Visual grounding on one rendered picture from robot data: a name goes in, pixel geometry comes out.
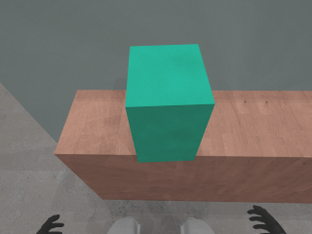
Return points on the robot thigh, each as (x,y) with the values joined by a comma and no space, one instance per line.
(125,225)
(195,226)

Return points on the left robot hand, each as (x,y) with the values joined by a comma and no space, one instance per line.
(50,225)

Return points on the robot left thigh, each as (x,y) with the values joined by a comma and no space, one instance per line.
(125,225)

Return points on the pedestal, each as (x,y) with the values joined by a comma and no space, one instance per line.
(257,148)

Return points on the right robot hand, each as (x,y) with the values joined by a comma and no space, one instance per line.
(271,224)

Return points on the robot right thigh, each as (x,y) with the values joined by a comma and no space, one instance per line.
(195,226)

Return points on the carton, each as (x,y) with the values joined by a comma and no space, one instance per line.
(169,101)

